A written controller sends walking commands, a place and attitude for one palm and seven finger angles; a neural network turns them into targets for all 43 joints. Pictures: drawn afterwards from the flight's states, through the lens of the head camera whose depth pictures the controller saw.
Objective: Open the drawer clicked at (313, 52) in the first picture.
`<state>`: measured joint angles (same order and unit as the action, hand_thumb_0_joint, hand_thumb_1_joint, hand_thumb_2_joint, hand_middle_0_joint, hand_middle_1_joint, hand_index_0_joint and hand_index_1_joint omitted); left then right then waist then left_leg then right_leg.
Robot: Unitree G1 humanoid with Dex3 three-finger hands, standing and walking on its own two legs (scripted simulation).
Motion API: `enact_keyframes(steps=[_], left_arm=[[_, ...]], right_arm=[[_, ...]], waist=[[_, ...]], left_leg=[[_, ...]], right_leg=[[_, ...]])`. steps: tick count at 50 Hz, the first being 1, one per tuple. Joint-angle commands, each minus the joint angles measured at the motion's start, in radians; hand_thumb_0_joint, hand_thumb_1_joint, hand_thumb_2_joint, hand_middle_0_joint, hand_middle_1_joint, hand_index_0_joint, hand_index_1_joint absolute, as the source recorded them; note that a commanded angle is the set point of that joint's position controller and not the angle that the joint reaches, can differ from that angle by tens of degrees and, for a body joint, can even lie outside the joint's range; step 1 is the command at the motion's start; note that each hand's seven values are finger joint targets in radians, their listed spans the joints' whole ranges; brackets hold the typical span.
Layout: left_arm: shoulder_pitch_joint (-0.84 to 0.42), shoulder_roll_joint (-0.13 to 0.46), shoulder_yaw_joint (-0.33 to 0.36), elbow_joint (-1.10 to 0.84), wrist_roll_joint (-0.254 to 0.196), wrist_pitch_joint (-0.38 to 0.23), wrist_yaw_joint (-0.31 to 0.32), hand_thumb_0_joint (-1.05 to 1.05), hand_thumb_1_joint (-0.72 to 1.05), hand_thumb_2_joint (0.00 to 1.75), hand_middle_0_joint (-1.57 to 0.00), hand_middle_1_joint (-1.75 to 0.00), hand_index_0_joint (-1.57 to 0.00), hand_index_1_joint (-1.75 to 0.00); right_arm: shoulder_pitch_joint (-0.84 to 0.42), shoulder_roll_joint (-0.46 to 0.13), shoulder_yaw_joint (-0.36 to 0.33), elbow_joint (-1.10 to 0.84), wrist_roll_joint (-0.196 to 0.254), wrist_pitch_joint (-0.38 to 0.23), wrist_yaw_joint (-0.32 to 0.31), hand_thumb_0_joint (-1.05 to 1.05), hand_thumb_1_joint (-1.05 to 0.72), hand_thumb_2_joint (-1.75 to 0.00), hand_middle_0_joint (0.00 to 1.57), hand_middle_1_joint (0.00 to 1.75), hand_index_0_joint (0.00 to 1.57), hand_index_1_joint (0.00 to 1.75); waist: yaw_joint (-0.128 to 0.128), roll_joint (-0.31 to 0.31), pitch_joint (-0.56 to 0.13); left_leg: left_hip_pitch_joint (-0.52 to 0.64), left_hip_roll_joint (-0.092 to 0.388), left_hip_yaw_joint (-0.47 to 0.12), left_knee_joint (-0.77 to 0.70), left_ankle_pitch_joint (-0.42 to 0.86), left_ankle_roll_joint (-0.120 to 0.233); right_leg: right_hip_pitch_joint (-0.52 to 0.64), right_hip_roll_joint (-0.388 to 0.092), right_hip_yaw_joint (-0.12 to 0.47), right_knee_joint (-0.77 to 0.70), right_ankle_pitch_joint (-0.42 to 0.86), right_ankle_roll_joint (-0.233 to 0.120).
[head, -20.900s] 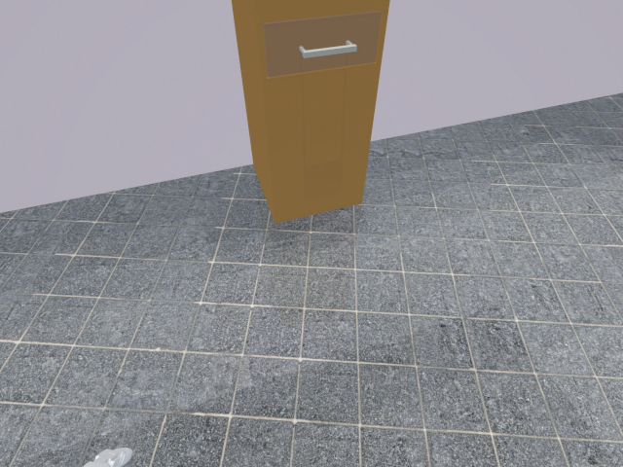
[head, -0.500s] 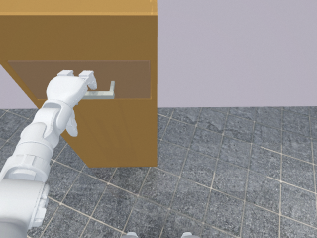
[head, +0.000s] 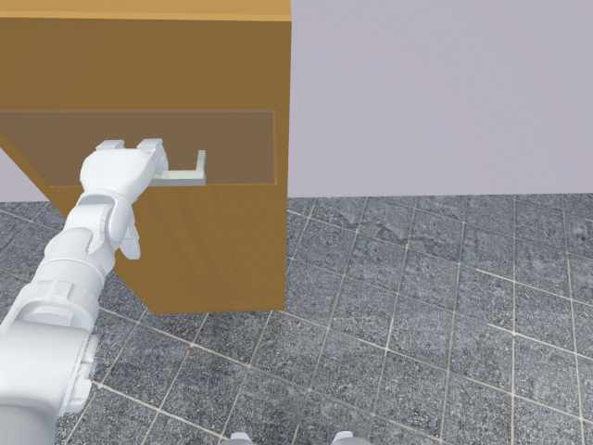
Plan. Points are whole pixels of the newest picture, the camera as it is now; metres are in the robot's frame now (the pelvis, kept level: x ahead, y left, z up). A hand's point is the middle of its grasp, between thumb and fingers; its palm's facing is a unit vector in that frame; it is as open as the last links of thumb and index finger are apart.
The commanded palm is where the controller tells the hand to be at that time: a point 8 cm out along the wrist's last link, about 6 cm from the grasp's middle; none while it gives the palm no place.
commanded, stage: lower the fingers behind the handle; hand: left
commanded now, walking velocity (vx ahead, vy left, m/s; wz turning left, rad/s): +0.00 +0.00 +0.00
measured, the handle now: (147, 168) +0.51 +0.22 +0.03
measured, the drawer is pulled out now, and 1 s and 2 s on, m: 0.00 0.00 0.03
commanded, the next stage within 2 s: close the thumb around the handle in 0.76 s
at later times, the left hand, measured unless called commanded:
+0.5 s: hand (144, 199) +0.46 +0.22 +0.02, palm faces -0.08 +0.00 -1.00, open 13.7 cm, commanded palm +0.44 +0.23 +0.06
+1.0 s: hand (138, 202) +0.47 +0.24 +0.01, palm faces -0.05 +0.00 -1.00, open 13.3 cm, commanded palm +0.45 +0.23 +0.06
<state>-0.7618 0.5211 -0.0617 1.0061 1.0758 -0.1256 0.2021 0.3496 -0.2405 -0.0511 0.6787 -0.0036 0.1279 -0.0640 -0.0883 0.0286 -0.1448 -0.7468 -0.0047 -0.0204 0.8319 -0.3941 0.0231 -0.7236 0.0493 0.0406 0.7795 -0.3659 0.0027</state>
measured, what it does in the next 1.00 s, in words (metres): stands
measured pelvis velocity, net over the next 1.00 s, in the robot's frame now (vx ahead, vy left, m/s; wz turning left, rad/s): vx -0.01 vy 0.00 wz -0.01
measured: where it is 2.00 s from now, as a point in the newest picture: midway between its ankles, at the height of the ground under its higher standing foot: outside the picture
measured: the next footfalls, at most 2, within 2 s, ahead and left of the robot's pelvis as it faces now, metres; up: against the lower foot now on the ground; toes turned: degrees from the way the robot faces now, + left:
none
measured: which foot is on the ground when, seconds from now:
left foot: down 0.00-1.00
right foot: down 0.00-1.00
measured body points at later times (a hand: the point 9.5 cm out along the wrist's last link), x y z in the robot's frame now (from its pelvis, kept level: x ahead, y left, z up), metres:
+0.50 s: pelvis -0.02 +0.00 -0.01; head +0.07 +0.00 +0.43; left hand +0.46 +0.22 +0.07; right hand +0.01 -0.27 -0.14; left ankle -0.01 +0.10 -0.70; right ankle +0.00 -0.13 -0.70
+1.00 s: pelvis -0.01 +0.00 -0.01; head +0.09 +0.00 +0.43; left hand +0.46 +0.23 +0.06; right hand +0.01 -0.27 -0.14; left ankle -0.01 +0.10 -0.70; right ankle +0.00 -0.13 -0.70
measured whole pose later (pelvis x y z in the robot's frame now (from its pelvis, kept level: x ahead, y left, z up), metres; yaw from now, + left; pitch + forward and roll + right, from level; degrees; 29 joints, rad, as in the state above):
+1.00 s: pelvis -0.01 +0.00 -0.01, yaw +0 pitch +21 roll -2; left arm -0.81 0.49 -0.03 1.08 1.10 -0.02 0.35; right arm 0.33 -0.24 -0.04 0.71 -0.01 0.10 -0.05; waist -0.11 0.04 -0.16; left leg -0.87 0.00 -0.02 0.91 -0.41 0.02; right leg -0.85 0.06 0.04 0.86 -0.38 0.00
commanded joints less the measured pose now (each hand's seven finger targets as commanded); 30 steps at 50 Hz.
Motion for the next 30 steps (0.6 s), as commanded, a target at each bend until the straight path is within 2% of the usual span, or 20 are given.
enact_keyframes(steps=[1, 2, 4, 5, 6, 8, 11, 12, 13, 15, 16, 17, 18, 20, 22, 24, 25, 27, 28, 30], left_arm=[[-0.394, 0.216, 0.115, -0.250, 0.007, -0.081, 0.096, 0.00, -0.50, 0.30, -0.30, -1.20, -0.30, -1.20], [-0.408, 0.250, 0.151, -0.267, 0.019, -0.089, 0.129, 0.00, -0.50, 0.30, -0.30, -1.20, -0.30, -1.20], [-0.453, 0.250, 0.163, -0.280, 0.042, -0.082, 0.200, 0.00, -0.50, 0.30, -0.30, -1.20, -0.30, -1.20], [-0.470, 0.288, 0.199, -0.289, 0.051, -0.072, 0.233, 0.00, -0.50, 0.30, -0.30, -1.20, -0.30, -1.20], [-0.463, 0.292, 0.205, -0.265, 0.062, -0.049, 0.266, 0.00, -0.50, 0.30, -0.30, -1.20, -0.30, -1.20], [-0.455, 0.255, 0.175, -0.198, 0.072, 0.022, 0.307, 0.00, -0.50, 0.30, -0.30, -1.20, -0.30, -1.20], [-0.479, 0.223, 0.129, -0.140, 0.069, 0.124, 0.303, 0.00, -0.50, 0.30, -0.30, -1.20, -0.30, -1.20], [-0.480, 0.235, 0.133, -0.138, 0.064, 0.150, 0.292, 0.00, -0.50, 0.30, -0.30, -1.20, -0.30, -1.20], [-0.479, 0.236, 0.128, -0.114, 0.054, 0.175, 0.280, 0.00, -0.50, 0.30, -0.30, -1.20, -0.30, -1.20], [-0.493, 0.272, 0.135, -0.043, 0.043, 0.219, 0.250, 0.00, -0.50, 0.30, -0.30, -1.20, -0.30, -1.20], [-0.501, 0.250, 0.100, -0.020, 0.041, 0.232, 0.230, 0.00, -0.50, 0.30, -0.30, -1.20, -0.30, -1.20], [-0.478, 0.254, 0.100, 0.001, 0.033, 0.237, 0.209, 0.00, -0.50, 0.30, -0.30, -1.20, -0.30, -1.20], [-0.458, 0.271, 0.103, 0.024, 0.031, 0.237, 0.188, 0.00, -0.50, 0.30, -0.30, -1.20, -0.30, -1.20], [-0.453, 0.309, 0.121, 0.012, 0.028, 0.213, 0.148, 0.00, -0.50, 0.30, -0.30, -1.20, -0.30, -1.20], [-0.405, 0.272, 0.089, 0.025, 0.026, 0.180, 0.115, 0.00, -0.50, 0.30, -0.30, -1.20, -0.30, -1.20], [-0.378, 0.274, 0.095, -0.003, 0.017, 0.129, 0.093, 0.00, -0.50, 0.30, -0.30, -1.20, -0.30, -1.20], [-0.380, 0.275, 0.100, -0.010, 0.015, 0.104, 0.085, 0.00, -0.50, 0.30, -0.30, -1.20, -0.30, -1.20], [-0.387, 0.267, 0.090, -0.053, 0.020, 0.050, 0.081, 0.00, -0.50, 0.30, -0.30, -1.20, -0.30, -1.20], [-0.394, 0.261, 0.091, -0.087, 0.025, 0.020, 0.087, 0.00, -0.50, 0.30, -0.30, -1.20, -0.30, -1.20], [-0.448, 0.229, 0.084, -0.168, 0.025, -0.035, 0.110, 0.00, -0.50, 0.30, -0.30, -1.20, -0.30, -1.20]], right_arm=[[0.089, -0.155, -0.068, -0.068, -0.010, -0.024, -0.001, 0.00, -0.90, -0.90, 0.20, 0.30, 0.20, 0.30], [0.087, -0.157, -0.070, -0.062, -0.014, -0.028, 0.001, 0.00, -0.90, -0.90, 0.20, 0.30, 0.20, 0.30], [0.080, -0.157, -0.073, -0.053, -0.023, -0.037, 0.010, 0.00, -0.90, -0.90, 0.20, 0.30, 0.20, 0.30], [0.080, -0.162, -0.073, -0.044, -0.029, -0.041, 0.015, 0.00, -0.90, -0.90, 0.20, 0.30, 0.20, 0.30], [0.081, -0.166, -0.074, -0.040, -0.031, -0.042, 0.020, 0.00, -0.90, -0.90, 0.20, 0.30, 0.20, 0.30], [0.077, -0.166, -0.073, -0.028, -0.031, -0.041, 0.029, 0.00, -0.90, -0.90, 0.20, 0.30, 0.20, 0.30], [0.094, -0.178, -0.074, -0.019, -0.026, -0.033, 0.041, 0.00, -0.90, -0.90, 0.20, 0.30, 0.20, 0.30], [0.100, -0.180, -0.074, -0.017, -0.021, -0.024, 0.041, 0.00, -0.90, -0.90, 0.20, 0.30, 0.20, 0.30], [0.098, -0.182, -0.070, -0.019, -0.019, -0.015, 0.040, 0.00, -0.90, -0.90, 0.20, 0.30, 0.20, 0.30], [0.090, -0.190, -0.057, -0.015, -0.013, 0.000, 0.028, 0.00, -0.90, -0.90, 0.20, 0.30, 0.20, 0.30], [0.091, -0.184, -0.051, -0.019, -0.006, 0.005, 0.022, 0.00, -0.90, -0.90, 0.20, 0.30, 0.20, 0.30], [0.087, -0.185, -0.045, -0.024, -0.002, 0.008, 0.017, 0.00, -0.90, -0.90, 0.20, 0.30, 0.20, 0.30], [0.080, -0.185, -0.038, -0.031, 0.001, 0.011, 0.010, 0.00, -0.90, -0.90, 0.20, 0.30, 0.20, 0.30], [0.071, -0.187, -0.030, -0.047, 0.002, 0.013, -0.004, 0.00, -0.90, -0.90, 0.20, 0.30, 0.20, 0.30], [0.069, -0.179, -0.026, -0.066, 0.007, 0.010, -0.015, 0.00, -0.90, -0.90, 0.20, 0.30, 0.20, 0.30], [0.067, -0.178, -0.024, -0.081, 0.007, 0.000, -0.021, 0.00, -0.90, -0.90, 0.20, 0.30, 0.20, 0.30], [0.066, -0.178, -0.027, -0.083, 0.007, -0.003, -0.024, 0.00, -0.90, -0.90, 0.20, 0.30, 0.20, 0.30], [0.073, -0.173, -0.029, -0.091, 0.007, -0.018, -0.030, 0.00, -0.90, -0.90, 0.20, 0.30, 0.20, 0.30], [0.075, -0.169, -0.034, -0.092, 0.004, -0.027, -0.030, 0.00, -0.90, -0.90, 0.20, 0.30, 0.20, 0.30], [0.085, -0.162, -0.051, -0.081, -0.003, -0.046, -0.029, 0.00, -0.90, -0.90, 0.20, 0.30, 0.20, 0.30]], waist=[[0.000, 0.064, -0.382], [0.004, 0.080, -0.403], [-0.002, 0.099, -0.445], [0.007, 0.103, -0.471], [0.002, 0.099, -0.497], [-0.009, 0.084, -0.486], [-0.021, 0.096, -0.523], [-0.016, 0.094, -0.517], [-0.019, 0.064, -0.516], [-0.034, 0.004, -0.461], [-0.045, -0.013, -0.420], [-0.035, -0.016, -0.385], [-0.032, -0.044, -0.352], [-0.022, -0.043, -0.357], [-0.023, -0.047, -0.313], [-0.012, -0.030, -0.292], [-0.021, -0.045, -0.286], [-0.022, -0.016, -0.286], [-0.017, 0.004, -0.315], [-0.032, 0.030, -0.376]], left_leg=[[0.275, -0.008, 0.012, -0.016, 0.386, 0.013], [0.269, -0.005, 0.007, -0.002, 0.399, 0.010], [0.266, -0.003, -0.002, 0.024, 0.410, 0.005], [0.259, -0.004, -0.006, 0.036, 0.428, 0.002], [0.260, -0.003, -0.006, 0.047, 0.433, 0.001], [0.236, -0.004, 0.002, 0.049, 0.412, 0.000], [0.278, -0.001, 0.006, 0.038, 0.437, -0.003], [0.290, -0.001, 0.008, 0.029, 0.449, -0.005], [0.278, -0.004, 0.014, 0.022, 0.431, 0.001], [0.214, -0.009, 0.019, 0.002, 0.356, 0.011], [0.190, -0.011, 0.025, -0.010, 0.316, 0.016], [0.170, -0.015, 0.029, -0.025, 0.279, 0.019], [0.141, -0.017, 0.033, -0.033, 0.249, 0.024], [0.127, -0.019, 0.038, -0.041, 0.227, 0.028], [0.111, -0.021, 0.043, -0.046, 0.187, 0.031], [0.099, -0.021, 0.045, -0.047, 0.166, 0.031], [0.096, -0.018, 0.043, -0.043, 0.156, 0.032], [0.090, -0.016, 0.038, -0.031, 0.140, 0.030], [0.100, -0.016, 0.036, -0.020, 0.148, 0.029], [0.144, -0.007, 0.023, 0.004, 0.172, 0.027]], right_leg=[[0.046, 0.018, -0.051, -0.023, 0.265, -0.052], [0.027, 0.017, -0.054, -0.003, 0.266, -0.054], [-0.016, 0.018, -0.063, 0.028, 0.252, -0.054], [-0.019, 0.019, -0.066, 0.044, 0.254, -0.055], [-0.027, 0.020, -0.067, 0.054, 0.257, -0.051], [-0.033, 0.022, -0.074, 0.053, 0.250, -0.049], [-0.017, 0.026, -0.078, 0.041, 0.271, -0.046], [-0.002, 0.027, -0.081, 0.031, 0.280, -0.046], [0.026, 0.026, -0.078, 0.018, 0.282, -0.042], [0.056, 0.021, -0.068, -0.004, 0.265, -0.037], [0.060, 0.018, -0.064, -0.018, 0.248, -0.032], [0.073, 0.015, -0.061, -0.031, 0.225, -0.033], [0.090, 0.012, -0.055, -0.041, 0.214, -0.031], [0.121, 0.007, -0.044, -0.047, 0.210, -0.032], [0.110, 0.004, -0.041, -0.058, 0.180, -0.031], [0.106, 0.003, -0.036, -0.059, 0.160, -0.032], [0.096, 0.002, -0.034, -0.061, 0.149, -0.033], [0.062, 0.003, -0.032, -0.048, 0.130, -0.035], [0.048, 0.004, -0.030, -0.037, 0.127, -0.037], [0.011, 0.006, -0.034, -0.016, 0.129, -0.041]])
